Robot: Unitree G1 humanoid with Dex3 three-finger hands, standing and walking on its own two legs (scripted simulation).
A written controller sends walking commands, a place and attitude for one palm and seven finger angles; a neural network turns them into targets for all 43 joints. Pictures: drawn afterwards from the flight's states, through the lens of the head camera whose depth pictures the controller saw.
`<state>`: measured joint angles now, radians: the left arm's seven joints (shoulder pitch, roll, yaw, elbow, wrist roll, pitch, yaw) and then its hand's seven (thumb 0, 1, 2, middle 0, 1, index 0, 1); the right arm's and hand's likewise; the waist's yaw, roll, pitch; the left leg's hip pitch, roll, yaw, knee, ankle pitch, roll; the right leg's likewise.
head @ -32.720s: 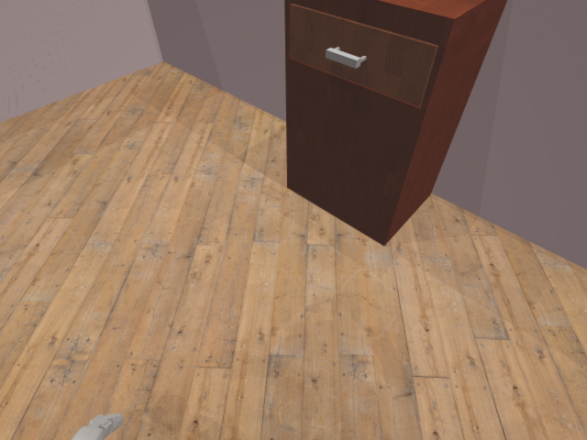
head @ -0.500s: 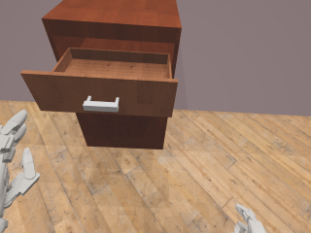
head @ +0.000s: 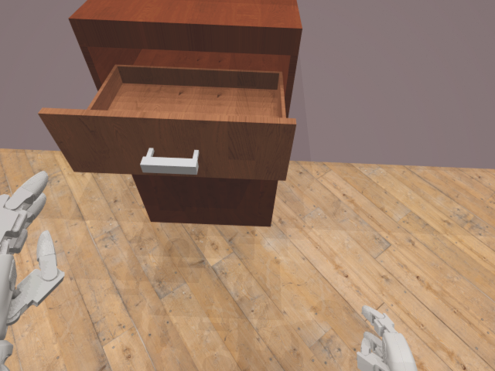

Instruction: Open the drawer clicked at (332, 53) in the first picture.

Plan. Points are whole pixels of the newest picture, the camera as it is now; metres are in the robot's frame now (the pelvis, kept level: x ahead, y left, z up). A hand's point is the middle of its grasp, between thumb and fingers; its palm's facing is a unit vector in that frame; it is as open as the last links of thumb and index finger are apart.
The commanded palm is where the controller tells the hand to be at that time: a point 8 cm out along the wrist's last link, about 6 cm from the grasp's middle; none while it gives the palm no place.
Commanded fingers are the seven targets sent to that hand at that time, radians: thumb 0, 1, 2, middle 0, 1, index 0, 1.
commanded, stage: let the arm hang, fingers relaxed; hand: left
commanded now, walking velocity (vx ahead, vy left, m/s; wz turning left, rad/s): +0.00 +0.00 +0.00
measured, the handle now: (171, 159) +0.53 +0.20 -0.01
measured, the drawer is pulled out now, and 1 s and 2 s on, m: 0.29 0.29 0.29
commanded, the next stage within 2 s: look to check the result in 1.08 s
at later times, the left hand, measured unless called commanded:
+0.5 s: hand out of the picture -0.04 +0.19 -0.17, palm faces +0.01 -0.98 -0.21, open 7.2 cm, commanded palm none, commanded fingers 0.00 0.90 0.90 -0.20 -0.30 -0.20 -0.30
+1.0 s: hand out of the picture -0.02 +0.16 -0.18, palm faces +0.00 -0.99 -0.17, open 7.3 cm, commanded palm none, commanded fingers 0.00 0.90 0.90 -0.20 -0.30 -0.20 -0.30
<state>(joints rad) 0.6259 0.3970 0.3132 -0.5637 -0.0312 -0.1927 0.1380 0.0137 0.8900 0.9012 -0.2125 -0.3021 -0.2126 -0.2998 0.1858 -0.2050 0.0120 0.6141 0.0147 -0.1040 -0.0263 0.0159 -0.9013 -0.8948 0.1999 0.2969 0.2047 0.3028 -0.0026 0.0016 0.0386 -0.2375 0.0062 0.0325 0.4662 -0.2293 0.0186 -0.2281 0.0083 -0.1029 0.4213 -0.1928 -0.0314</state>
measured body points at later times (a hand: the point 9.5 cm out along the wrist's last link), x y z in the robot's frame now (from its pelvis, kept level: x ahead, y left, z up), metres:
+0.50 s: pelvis -0.02 +0.00 +0.00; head +0.01 +0.00 +0.45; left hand -0.03 +0.24 -0.16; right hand -0.04 -0.23 -0.15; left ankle +0.01 +0.10 -0.74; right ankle +0.02 -0.10 -0.74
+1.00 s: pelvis -0.02 +0.00 +0.00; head -0.01 +0.00 +0.45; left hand -0.02 +0.21 -0.16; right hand -0.05 -0.19 -0.16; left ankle +0.01 +0.10 -0.74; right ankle +0.02 -0.10 -0.74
